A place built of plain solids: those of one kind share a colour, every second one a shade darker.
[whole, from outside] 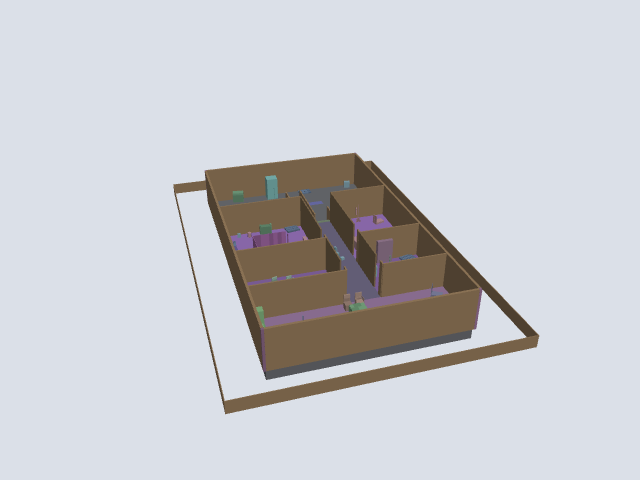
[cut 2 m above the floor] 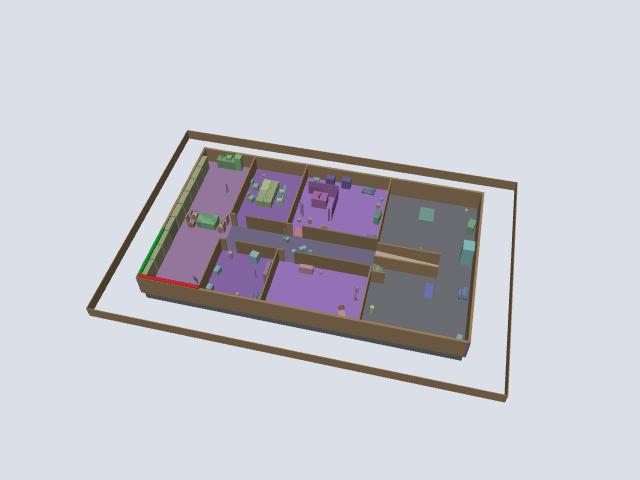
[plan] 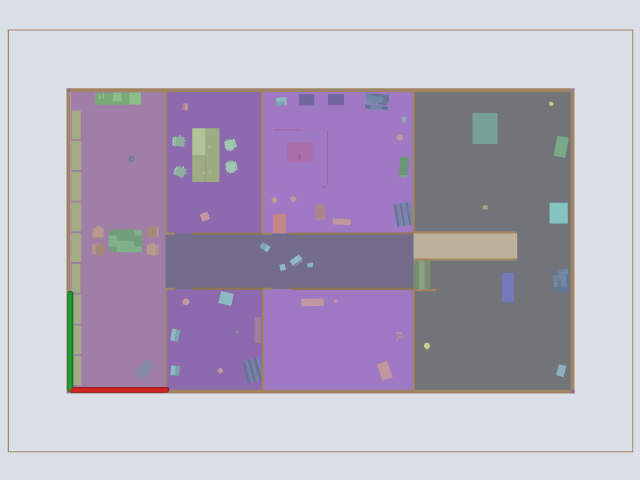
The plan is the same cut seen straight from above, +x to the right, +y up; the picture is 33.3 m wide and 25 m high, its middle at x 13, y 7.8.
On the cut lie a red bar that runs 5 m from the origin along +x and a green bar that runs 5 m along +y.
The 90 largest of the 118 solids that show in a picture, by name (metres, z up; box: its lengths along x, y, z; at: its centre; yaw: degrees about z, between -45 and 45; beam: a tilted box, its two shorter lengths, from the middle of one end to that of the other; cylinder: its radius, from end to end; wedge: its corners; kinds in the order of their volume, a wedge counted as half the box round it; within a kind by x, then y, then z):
{
 "wall_1": {"box": [0.06, 22.03, 1.05], "at": [-3.23, 7.75, 0.47]},
 "wall_2": {"box": [0.2, 15.51, 3.54], "at": [-0.1, 7.75, 1.72]},
 "wall_3": {"box": [0.12, 5.25, 3.54], "at": [4.96, 2.63, 1.72]},
 "wall_4": {"box": [0.12, 7.37, 3.54], "at": [4.96, 11.82, 1.72]},
 "wall_5": {"box": [0.5, 0.12, 3.54], "at": [5.21, 5.25, 1.72]},
 "wall_6": {"box": [0.5, 0.12, 3.54], "at": [5.21, 8.14, 1.72]},
 "wall_7": {"box": [3.64, 0.12, 3.54], "at": [8.17, 8.14, 1.72]},
 "wall_8": {"box": [3.68, 0.12, 3.54], "at": [8.2, 5.25, 1.72]},
 "wall_9": {"box": [0.12, 7.37, 3.54], "at": [9.99, 11.82, 1.72]},
 "wall_10": {"box": [0.12, 5.25, 3.54], "at": [10.04, 2.63, 1.72]},
 "wall_11": {"box": [0.5, 0.12, 3.54], "at": [10.24, 8.14, 1.72]},
 "wall_12": {"box": [0.5, 0.12, 3.54], "at": [10.29, 5.25, 1.72]},
 "wall_13": {"box": [32.58, 0.06, 1.05], "at": [13.03, -3.23, 0.47]},
 "wall_14": {"box": [26.06, 0.2, 3.54], "at": [13.03, -0.1, 1.72]},
 "wall_15": {"box": [26.06, 0.2, 3.54], "at": [13.03, 15.61, 1.72]},
 "wall_16": {"box": [32.58, 0.06, 1.05], "at": [13.03, 18.74, 0.47]},
 "wall_17": {"box": [6.48, 0.12, 3.54], "at": [14.63, 8.14, 1.72]},
 "wall_18": {"box": [6.44, 0.12, 3.54], "at": [14.65, 5.25, 1.72]},
 "wall_19": {"box": [0.12, 5.25, 3.54], "at": [17.87, 2.63, 1.72]},
 "wall_20": {"box": [0.12, 7.37, 3.54], "at": [17.87, 11.82, 1.72]},
 "wall_21": {"box": [1.2, 0.12, 1.5], "at": [18.47, 5.19, 0.7]},
 "wall_22": {"box": [5.4, 0.12, 1.5], "at": [20.57, 6.78, 0.7]},
 "wall_23": {"box": [5.4, 0.12, 1.5], "at": [20.57, 8.2, 0.7]},
 "wall_24": {"box": [0.2, 15.51, 3.54], "at": [26.16, 7.75, 1.72]},
 "wall_25": {"box": [0.06, 22.03, 1.05], "at": [29.29, 7.75, 0.47]},
 "lab_1": {"box": [5.04, 7.37, 0.5], "at": [7.47, 11.82, 0.2]},
 "lab_2": {"box": [5.08, 5.25, 0.5], "at": [7.5, 2.63, 0.2]},
 "lab_3": {"box": [7.88, 7.37, 0.5], "at": [13.93, 11.82, 0.2]},
 "lab_4": {"box": [7.84, 5.25, 0.5], "at": [13.95, 2.63, 0.2]},
 "break_1": {"box": [4.96, 15.51, 0.5], "at": [2.48, 7.75, 0.2]},
 "corridor_1": {"box": [12.92, 2.88, 0.5], "at": [11.41, 6.7, 0.2]},
 "lockers_break_1": {"box": [0.45, 1.5, 1.85], "at": [0.29, 5.8, 1.32]},
 "lockers_break_2": {"box": [0.52, 1.52, 1.85], "at": [0.3, 1.0, 1.32]},
 "lockers_break_3": {"box": [0.52, 1.5, 1.85], "at": [0.3, 2.6, 1.32]},
 "lockers_break_4": {"box": [0.52, 1.52, 1.85], "at": [0.3, 4.2, 1.32]},
 "lockers_break_5": {"box": [0.52, 1.5, 1.85], "at": [0.3, 7.4, 1.32]},
 "lockers_break_6": {"box": [0.52, 1.5, 1.85], "at": [0.3, 9.0, 1.32]},
 "lockers_break_7": {"box": [0.52, 1.52, 1.85], "at": [0.3, 10.6, 1.32]},
 "lockers_break_8": {"box": [0.52, 1.52, 1.85], "at": [0.3, 12.2, 1.32]},
 "lockers_break_9": {"box": [0.47, 1.5, 1.85], "at": [0.3, 13.8, 1.32]},
 "phone_booth_1": {"box": [0.95, 1.08, 2.26], "at": [25.42, 9.2, 1.08]},
 "phone_booth_2": {"box": [0.93, 1.08, 2.26], "at": [25.44, 9.2, 1.08]},
 "desk_lab_1": {"box": [0.7, 1.4, 0.79], "at": [6.7, 11.52, 0.8]},
 "desk_lab_2": {"box": [0.7, 1.4, 0.8], "at": [6.7, 12.92, 0.8]},
 "desk_lab_3": {"box": [0.7, 1.4, 0.8], "at": [7.42, 11.52, 0.8]},
 "desk_lab_4": {"box": [0.7, 1.4, 0.8], "at": [7.42, 12.92, 0.8]},
 "kitchenette_break_1": {"box": [1.82, 0.61, 1.03], "at": [2.19, 15.14, 0.91]},
 "kitchenette_break_2": {"box": [0.47, 0.45, 1.33], "at": [2.44, 15.25, 1.07]},
 "kitchenette_break_3": {"box": [0.6, 0.62, 2.08], "at": [3.38, 15.16, 1.44]},
 "kitchenette_break_4": {"box": [0.6, 0.6, 2.09], "at": [3.38, 15.18, 1.44]},
 "cell_lab_1": {"box": [1.4, 0.07, 1.02], "at": [11.32, 13.52, 0.91]},
 "cell_lab_2": {"box": [1.35, 1.02, 1.12], "at": [11.95, 12.37, 0.96]},
 "cell_lab_3": {"box": [2.8, 0.04, 2.24], "at": [11.99, 13.52, 1.52]},
 "cell_lab_4": {"box": [0.04, 2.8, 2.24], "at": [13.39, 12.11, 1.52]},
 "ramp_1": {"wedge": [[17.87, 6.84, -0.05], [17.87, 6.84, 0.45], [17.87, 8.14, -0.05], [17.87, 8.14, 0.45], [23.27, 6.84, -0.05], [23.27, 6.84, 0.0], [23.27, 8.14, -0.05], [23.27, 8.14, 0.0]]},
 "cart_1": {"box": [0.47, 1.02, 0.84], "at": [17.37, 11.62, 0.82], "yaw": -6.4},
 "cart_2": {"box": [0.61, 1.05, 1.05], "at": [25.56, 12.65, 0.47], "yaw": -10.6},
 "cart_3": {"box": [0.61, 1.05, 0.84], "at": [25.57, 12.67, 0.37], "yaw": -10.6},
 "break_table_break_1": {"box": [0.43, 0.3, 0.79], "at": [2.2, 7.61, 0.79]},
 "break_table_break_2": {"box": [0.45, 0.6, 0.79], "at": [2.64, 7.46, 0.79]},
 "break_table_break_3": {"box": [0.45, 0.59, 0.79], "at": [2.64, 8.05, 0.79]},
 "break_table_break_4": {"box": [0.45, 0.6, 0.79], "at": [3.09, 7.46, 0.79]},
 "break_table_break_5": {"box": [0.45, 0.59, 0.79], "at": [3.09, 8.05, 0.79]},
 "break_table_break_6": {"box": [0.4, 0.3, 0.79], "at": [3.52, 7.31, 0.79]},
 "break_table_break_7": {"box": [0.45, 0.3, 0.79], "at": [3.54, 7.61, 0.79]},
 "break_table_break_8": {"box": [0.45, 0.28, 0.79], "at": [3.54, 7.9, 0.79]},
 "shelving_bins_1": {"box": [0.33, 1.36, 2.1], "at": [9.75, 3.11, 1.45]},
 "tool_chest_1": {"box": [0.8, 0.58, 0.97], "at": [12.31, 15.1, 0.88]},
 "tool_chest_2": {"box": [0.84, 0.57, 1.03], "at": [13.84, 15.1, 0.92]},
 "clutter_room_lab_1": {"box": [1.17, 0.39, 0.82], "at": [12.61, 4.55, 0.81], "yaw": 1.1},
 "clutter_room_lab_2": {"box": [0.53, 0.79, 0.24], "at": [13.02, 9.25, 0.52], "yaw": 4.4},
 "clutter_room_lab_3": {"box": [0.94, 0.31, 0.77], "at": [14.13, 8.75, 0.78], "yaw": -3.1},
 "clutter_room_lab_4": {"box": [0.56, 0.91, 0.24], "at": [16.38, 0.99, 0.52], "yaw": 18.2},
 "break_chair_break_1": {"box": [0.47, 0.5, 0.53], "at": [1.48, 8.19, 0.67]},
 "break_chair_break_2": {"box": [0.47, 0.53, 0.55], "at": [1.54, 7.3, 0.68]},
 "break_chair_break_3": {"box": [0.53, 0.55, 0.56], "at": [4.23, 8.21, 0.68]},
 "break_chair_break_4": {"box": [0.5, 0.53, 0.57], "at": [4.24, 7.3, 0.69]},
 "chair_lab_1": {"box": [0.53, 0.5, 0.51], "at": [5.68, 12.93, 0.66], "yaw": -2.0},
 "chair_lab_2": {"box": [0.47, 0.5, 0.53], "at": [5.75, 11.34, 0.67], "yaw": -22.5},
 "chair_lab_3": {"box": [0.47, 0.47, 0.51], "at": [8.29, 12.75, 0.66], "yaw": 18.1},
 "chair_lab_4": {"box": [0.47, 0.5, 0.55], "at": [8.34, 11.61, 0.68], "yaw": 11.1},
 "onway_lane_1": {"box": [1.3, 1.61, 0.21], "at": [21.6, 13.61, 0.05]},
 "wall_corner_1": {"box": [0.2, 0.2, 3.54], "at": [-0.1, -0.1, 1.72]},
 "wall_corner_2": {"box": [0.2, 0.2, 3.54], "at": [-0.1, 15.61, 1.72]},
 "wall_corner_3": {"box": [0.2, 0.2, 3.54], "at": [26.16, -0.1, 1.72]},
 "flight_case_1": {"box": [0.69, 0.64, 0.93], "at": [8.11, 4.75, 0.87], "yaw": -12.3},
 "steps_1": {"box": [0.3, 1.47, 0.5], "at": [18.01, 5.99, 0.2]},
 "steps_2": {"box": [0.3, 1.47, 0.35], "at": [18.31, 5.99, 0.12]},
 "crate_1": {"box": [0.4, 0.6, 0.68], "at": [25.56, 1.0, 0.29], "yaw": -14.9},
 "clutter_room_break_1": {"box": [0.57, 0.9, 0.24], "at": [3.87, 1.04, 0.52], "yaw": -33.4}
}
